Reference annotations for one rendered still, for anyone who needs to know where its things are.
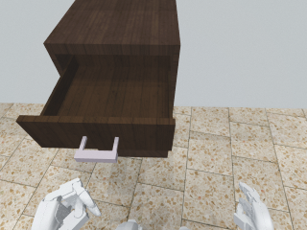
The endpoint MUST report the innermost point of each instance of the right robot hand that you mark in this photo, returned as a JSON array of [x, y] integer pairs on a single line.
[[257, 216]]

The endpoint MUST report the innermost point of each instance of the drawer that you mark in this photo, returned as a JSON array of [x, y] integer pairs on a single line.
[[107, 96]]

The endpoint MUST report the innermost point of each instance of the left robot hand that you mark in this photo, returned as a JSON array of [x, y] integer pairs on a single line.
[[51, 212]]

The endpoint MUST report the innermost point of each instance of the handle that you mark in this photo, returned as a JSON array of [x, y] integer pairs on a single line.
[[97, 156]]

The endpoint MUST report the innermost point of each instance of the cabinet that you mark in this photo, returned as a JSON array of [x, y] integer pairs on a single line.
[[119, 27]]

